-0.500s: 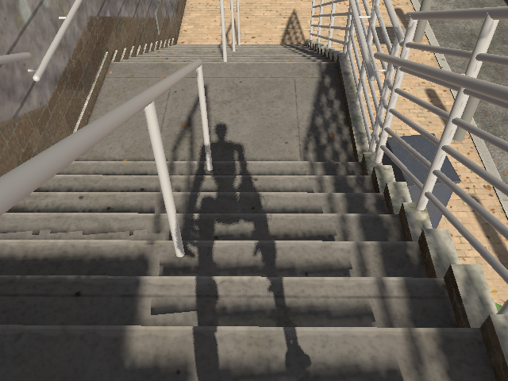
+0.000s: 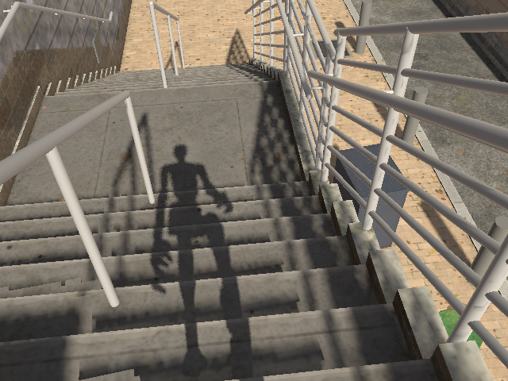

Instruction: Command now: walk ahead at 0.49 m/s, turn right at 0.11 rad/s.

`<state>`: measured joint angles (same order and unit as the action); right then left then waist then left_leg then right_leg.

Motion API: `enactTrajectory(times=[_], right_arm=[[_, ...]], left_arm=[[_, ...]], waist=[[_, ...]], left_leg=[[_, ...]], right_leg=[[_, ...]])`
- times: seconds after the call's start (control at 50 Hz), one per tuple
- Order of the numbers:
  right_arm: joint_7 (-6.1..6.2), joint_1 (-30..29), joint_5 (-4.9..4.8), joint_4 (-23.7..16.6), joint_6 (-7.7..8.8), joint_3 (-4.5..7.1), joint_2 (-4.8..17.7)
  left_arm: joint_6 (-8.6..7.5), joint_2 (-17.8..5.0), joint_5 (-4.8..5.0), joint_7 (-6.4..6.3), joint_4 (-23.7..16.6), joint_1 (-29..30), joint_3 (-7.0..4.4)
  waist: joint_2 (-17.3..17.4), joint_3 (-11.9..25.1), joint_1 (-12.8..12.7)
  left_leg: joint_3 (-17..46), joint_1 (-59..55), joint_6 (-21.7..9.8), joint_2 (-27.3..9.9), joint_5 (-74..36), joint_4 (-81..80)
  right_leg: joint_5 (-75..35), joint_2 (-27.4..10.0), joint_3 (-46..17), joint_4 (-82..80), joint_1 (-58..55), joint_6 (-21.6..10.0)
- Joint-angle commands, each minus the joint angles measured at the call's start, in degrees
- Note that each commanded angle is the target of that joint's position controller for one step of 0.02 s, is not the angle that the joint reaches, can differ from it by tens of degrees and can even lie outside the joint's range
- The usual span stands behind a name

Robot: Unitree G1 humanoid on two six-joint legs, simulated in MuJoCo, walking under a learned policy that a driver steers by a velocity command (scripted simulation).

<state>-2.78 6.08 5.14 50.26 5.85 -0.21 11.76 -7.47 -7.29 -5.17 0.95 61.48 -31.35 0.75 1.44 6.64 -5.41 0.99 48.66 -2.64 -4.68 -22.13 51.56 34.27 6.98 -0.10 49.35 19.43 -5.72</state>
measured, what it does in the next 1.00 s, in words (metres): goes down, turning left: left foot 0.16 m lower, then right foot 0.17 m lower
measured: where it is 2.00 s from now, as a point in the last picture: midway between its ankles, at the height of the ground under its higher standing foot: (246, 309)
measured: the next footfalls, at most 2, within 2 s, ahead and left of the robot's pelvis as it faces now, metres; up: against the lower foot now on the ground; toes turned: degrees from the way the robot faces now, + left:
left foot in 0.22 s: +0.24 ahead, +0.10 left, -0.16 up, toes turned +7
right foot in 0.64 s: +0.57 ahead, -0.10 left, -0.33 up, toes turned +16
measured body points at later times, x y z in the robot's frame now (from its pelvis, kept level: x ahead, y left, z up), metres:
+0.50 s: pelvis +0.29 +0.01 -0.17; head +0.31 +0.00 +0.28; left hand +0.41 +0.24 -0.28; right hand +0.25 -0.21 -0.32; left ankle +0.20 +0.10 -0.85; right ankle +0.49 -0.12 -0.84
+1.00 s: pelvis +0.57 -0.02 -0.31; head +0.58 -0.01 +0.14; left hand +0.37 +0.09 -0.45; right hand +0.80 -0.16 -0.43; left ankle +0.71 +0.22 -0.94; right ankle +0.53 -0.11 -1.02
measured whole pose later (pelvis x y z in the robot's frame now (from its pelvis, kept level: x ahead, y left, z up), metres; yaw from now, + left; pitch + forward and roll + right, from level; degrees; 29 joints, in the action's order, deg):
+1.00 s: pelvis +0.57 -0.02 -0.31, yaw +22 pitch +4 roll -3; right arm -3.5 9.2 4.7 49.0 4.2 -1.8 12.4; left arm -7.9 -6.6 -6.3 0.6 63.3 -35.2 2.4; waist 2.0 3.3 -6.3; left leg 5.4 55.5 -1.0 -6.3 -20.3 56.5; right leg 28.1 4.4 8.1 40.0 15.7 -5.0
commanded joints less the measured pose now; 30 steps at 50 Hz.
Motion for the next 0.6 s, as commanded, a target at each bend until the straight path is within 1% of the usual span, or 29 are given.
enactTrajectory(times=[0.02, 0.04, 0.06, 0.08, 0.1, 0.12, 0.14, 0.16, 0.18, 0.2, 0.22, 0.24, 0.26, 0.28, 0.3, 0.32, 0.34, 0.36, 0.38, 0.4, 0.42, 0.44, 0.46, 0.48, 0.5, 0.54, 0.56, 0.58, 0.6], right_arm=[[-0.40, -5.8, 0.34, -3.9, -0.54, 0.48, 4.9], [-0.75, -7.8, 0.58, -4.9, -0.82, 0.38, 4.6], [-0.22, -9.4, -4.85, -4.7, -2.47, 0.70, 1.6], [0.09, -11.3, -5.59, -4.9, -3.17, 0.46, 0.9], [-1.18, -9.2, 0.82, -4.9, -1.85, -0.11, 4.0], [-1.29, -8.5, 1.54, -4.3, -1.74, 1.26, 6.4], [-1.17, -8.3, 1.28, -3.3, -1.42, 1.30, 6.9], [-0.83, -2.3, 0.19, -0.6, -0.98, 1.56, 6.7], [-0.55, 7.6, -0.49, 2.6, -0.59, 1.81, 6.6], [-0.26, 25.2, -1.88, 9.0, 0.63, 3.32, 9.0], [0.05, 45.7, -1.33, 14.2, 0.74, 5.14, 10.2], [-0.36, 44.4, -1.65, 13.1, -0.37, 5.30, 14.3], [-0.52, 41.4, -0.03, 11.7, -0.19, 6.75, 16.7], [-0.60, 34.4, -0.79, 10.2, 0.15, 6.62, 14.9], [-0.93, 23.3, -0.71, 8.2, 0.16, 3.47, 6.0], [-1.26, 16.9, 0.00, 7.9, 0.35, 1.44, 1.5], [-0.07, 6.1, 0.81, 4.2, 1.48, -1.12, -3.9], [0.40, 1.4, -0.54, 1.9, 2.53, -1.90, -4.5], [0.84, 6.5, -1.31, 3.7, 3.22, -1.36, -1.1], [1.07, 10.4, -0.68, 5.2, 3.71, -0.98, 2.8], [1.02, 12.3, 0.47, 3.8, 3.74, -0.26, 7.3], [2.36, 19.6, -0.05, 5.5, 4.65, -0.40, 5.8], [3.37, 26.2, -1.48, 7.2, 4.66, -0.46, 5.5], [3.75, 35.2, -1.70, 10.8, 4.07, -0.28, 5.5], [4.01, 34.9, -2.01, 9.2, 2.80, -0.69, 2.0], [1.33, 28.4, 0.77, 7.6, 0.94, -0.85, 6.3], [0.31, 25.2, 1.78, 5.1, 0.47, -0.57, 7.4], [-0.01, 23.2, 1.56, 3.4, 0.28, -0.76, 7.1], [0.29, 20.7, 0.57, 2.6, 0.07, -0.36, 7.9]], left_arm=[[-0.07, -7.3, 0.60, -0.49, -2.6, -0.3, 0.41], [0.34, -8.0, 0.65, 0.02, -2.3, -1.4, 0.56], [2.59, -13.8, 8.05, -2.28, -3.8, -2.3, -2.96], [4.18, -13.4, 6.87, -3.52, -3.3, -3.8, -2.86], [1.37, -6.7, 0.77, -1.51, -0.7, -5.7, 0.52], [0.86, -5.7, 1.31, -1.17, -0.3, -7.4, -0.10], [0.95, -5.3, 1.42, -1.08, -0.5, -6.9, -0.02], [1.32, -7.0, 1.60, -0.74, -1.7, -3.7, -0.30], [1.67, -8.4, 0.60, 0.46, -2.5, -0.4, -0.46], [2.35, -8.9, 0.27, 2.18, -2.6, 3.3, -0.58], [2.54, -12.3, -1.27, 4.79, -3.0, 7.3, -1.35], [2.80, -6.5, -0.34, 7.15, -3.3, -0.4, -0.82], [1.79, -6.4, 0.35, 7.65, -9.8, 6.5, 0.18], [1.35, -7.9, 2.01, 6.83, -14.9, 13.7, 0.38], [2.11, -8.5, 1.34, 5.01, -13.6, 11.6, 0.28], [3.18, -8.5, -0.45, 3.40, -12.4, 9.7, 0.02], [3.64, -5.7, -2.99, 2.36, -11.2, 7.7, 1.34], [3.69, -6.1, -3.76, 2.49, -11.1, 10.5, 1.38], [4.06, -5.9, -3.11, 2.73, -12.2, 13.6, 1.15], [4.04, -3.4, -1.63, 3.45, -13.1, 14.6, 2.31], [3.26, -3.4, -0.93, 3.86, -12.5, 8.9, 2.69], [2.94, -5.2, -1.14, 3.48, -13.4, 13.5, 2.57], [2.88, -8.1, -1.64, 3.27, -15.6, 20.7, 2.24], [3.22, -8.8, -2.16, 3.37, -17.1, 27.7, 1.78], [3.42, -8.5, -1.70, 3.71, -16.2, 29.5, 2.88], [4.25, -6.4, -0.79, 3.86, -19.0, 31.4, 3.15], [4.14, -6.2, -0.38, 3.82, -19.3, 27.4, 3.22], [3.94, -7.7, -0.42, 3.06, -18.4, 22.9, 2.56], [3.42, -11.1, 0.25, 2.79, -16.9, 17.3, 1.28]], waist=[[-3.9, -8.6, 0.8], [-3.7, -9.6, 0.3], [1.4, -10.5, -0.9], [-1.0, -13.7, -2.7], [-9.7, -15.2, -1.6], [-8.3, -15.0, -2.1], [-5.6, -13.7, -2.8], [-3.9, -13.1, -0.2], [-3.8, -11.3, 3.6], [2.1, -8.8, 10.3], [12.7, -3.7, 20.6], [14.0, 10.0, 13.2], [5.0, 9.3, 15.8], [2.2, 0.8, 16.3], [-8.6, -5.8, 9.6], [-7.9, -11.3, 4.7], [-3.4, -15.8, -0.2], [-1.8, -14.7, 1.0], [-1.0, -9.0, 2.2], [-0.4, -7.2, 2.2], [-1.2, -6.9, 0.1], [-2.6, -5.9, 5.6], [-1.6, -7.9, 10.4], [-1.4, -10.3, 15.0], [-4.4, -10.1, 17.4], [2.1, -9.9, 12.1], [2.9, -9.4, 10.1], [2.0, -10.5, 6.8], [-0.5, -12.5, 3.9]], left_leg=[[-2.2, -13.0, 1.2, 0.9, -5.1, -9.4], [-3.3, -15.7, 1.0, 1.5, -0.9, -10.2], [-3.7, -17.3, 1.3, 4.7, -0.1, -13.3], [-1.9, -13.8, 1.5, 4.1, 5.8, -15.3], [1.8, -3.0, 0.6, -1.6, 9.8, -19.0], [-1.2, -0.9, 0.0, -0.2, 14.9, -20.9], [-2.2, -6.2, 0.2, 0.2, 16.1, -23.5], [-4.4, -15.9, -0.3, 1.0, 17.1, -26.4], [-5.3, -28.5, -0.3, 1.4, 15.4, -26.7], [-8.0, -48.3, -1.2, 4.1, 10.2, -30.9], [-2.3, -71.4, -8.9, 1.2, 4.6, -28.0], [12.7, -89.2, -20.7, -8.9, -23.9, -13.4], [26.3, -94.7, -25.5, -14.1, -12.7, -16.1], [33.9, -86.0, -25.1, -19.0, 16.0, -21.9], [30.0, -65.1, -20.2, -16.8, 33.7, -26.9], [28.4, -43.5, -21.4, -12.7, 46.1, -29.7], [22.6, -20.5, -18.4, -8.2, 41.5, -34.2], [12.1, -4.4, -17.9, -1.6, 40.6, -32.3], [9.5, 0.3, -16.2, 2.8, 44.5, -30.1], [9.2, 6.4, -15.1, 3.6, 41.4, -27.1], [7.6, 10.2, -14.3, 4.6, 31.7, -20.7], [12.2, -7.1, -12.9, 4.2, 35.0, -15.6], [17.1, -25.4, -12.9, 1.5, 36.7, -8.7], [25.0, -39.0, -14.9, -1.1, 36.4, -2.9], [24.5, -39.8, -12.5, 0.7, 47.1, -0.2], [23.2, -12.8, -12.8, 3.2, 51.3, -3.0], [22.9, -4.7, -12.5, 3.9, 53.1, -1.3], [23.7, -2.0, -11.4, 3.8, 53.1, 1.4], [22.8, -5.3, -9.5, 4.3, 51.5, 7.1]], right_leg=[[-11.7, -11.8, -13.4, -9.1, 15.8, -7.6], [-12.6, -11.9, -14.2, -8.7, 16.2, -7.2], [-23.5, -13.5, -16.1, -9.3, 7.4, -5.8], [-27.5, -14.0, -17.5, -7.0, 2.9, -5.5], [-24.1, -16.3, -21.5, -2.7, -4.1, -6.6], [-31.7, -15.9, -21.6, -0.7, -10.6, -6.4], [-32.1, -14.5, -20.0, 3.1, -9.6, -5.6], [-37.3, -14.1, -16.8, 6.6, -6.4, -4.4], [-41.6, -14.2, -15.8, 12.2, -1.7, -4.4], [-44.6, -12.0, -12.5, 22.9, 7.3, -2.8], [-33.9, -5.1, -6.6, 54.9, 23.5, 2.5], [13.1, 0.1, -1.1, 74.4, 38.8, 7.0], [11.8, 0.1, -4.6, 74.6, 56.2, 8.1], [7.6, -3.5, -7.9, 67.2, 66.7, 8.6], [-6.8, -8.8, -10.2, 56.7, 61.2, 4.4], [-10.7, -11.6, -10.0, 51.7, 52.8, 1.8], [-28.5, -18.0, -12.3, 30.5, 39.9, -0.5], [-42.1, -17.0, -6.7, 14.0, 23.5, -0.8], [-46.3, -14.9, -2.1, 12.0, 11.6, 0.7], [-47.0, -13.9, 1.3, 16.4, 3.1, 2.7], [-45.1, -11.0, 4.2, 22.0, -4.6, 4.5], [-54.6, -13.9, -5.4, 11.3, 9.3, 5.9], [-52.5, -13.8, -6.2, 2.8, 26.4, 7.4], [-49.4, -13.4, -8.0, -0.5, 41.1, 8.7], [-62.4, -15.6, -10.9, -21.3, 37.9, 7.7], [-63.8, -11.5, -1.1, -17.9, 7.5, 6.3], [-59.4, -10.6, 0.9, -12.3, -2.4, 6.6], [-52.5, -10.0, 1.5, -11.7, -9.7, 6.5], [-50.3, -9.7, 1.6, -21.9, -13.9, 5.4]])
Keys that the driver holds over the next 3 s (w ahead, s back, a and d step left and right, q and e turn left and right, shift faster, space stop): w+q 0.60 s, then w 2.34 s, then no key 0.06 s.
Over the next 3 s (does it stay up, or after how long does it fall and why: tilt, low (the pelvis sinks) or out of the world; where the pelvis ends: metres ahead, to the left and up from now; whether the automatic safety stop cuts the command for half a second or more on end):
stays up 1.67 0.40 -0.94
